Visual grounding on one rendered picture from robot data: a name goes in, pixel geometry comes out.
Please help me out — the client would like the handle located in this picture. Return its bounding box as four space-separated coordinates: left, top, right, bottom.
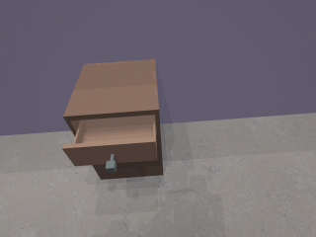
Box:
105 154 117 173

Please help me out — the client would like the cabinet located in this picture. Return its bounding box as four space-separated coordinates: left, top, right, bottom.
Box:
63 59 164 180

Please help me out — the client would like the drawer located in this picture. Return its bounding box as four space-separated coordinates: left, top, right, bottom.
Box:
62 115 158 167

